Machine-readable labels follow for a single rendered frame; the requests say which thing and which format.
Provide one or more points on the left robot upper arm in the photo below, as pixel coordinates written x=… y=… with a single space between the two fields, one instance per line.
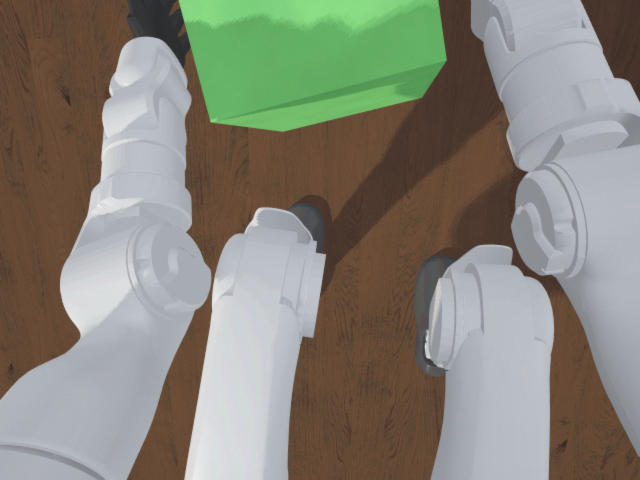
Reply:
x=85 y=414

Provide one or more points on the robot left shin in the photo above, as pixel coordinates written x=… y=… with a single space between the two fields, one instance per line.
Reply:
x=228 y=265

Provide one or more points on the right robot forearm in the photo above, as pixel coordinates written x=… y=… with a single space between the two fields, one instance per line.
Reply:
x=549 y=70

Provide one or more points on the carton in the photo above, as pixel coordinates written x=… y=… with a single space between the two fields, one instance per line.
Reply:
x=285 y=64

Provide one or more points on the robot right thigh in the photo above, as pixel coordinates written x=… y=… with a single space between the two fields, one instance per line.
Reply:
x=496 y=423

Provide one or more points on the robot left hand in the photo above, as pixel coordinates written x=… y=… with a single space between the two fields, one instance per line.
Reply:
x=150 y=18

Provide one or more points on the left robot forearm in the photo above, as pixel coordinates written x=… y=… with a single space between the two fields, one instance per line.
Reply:
x=144 y=145

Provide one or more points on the right robot upper arm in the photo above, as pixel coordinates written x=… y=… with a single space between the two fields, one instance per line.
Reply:
x=578 y=219

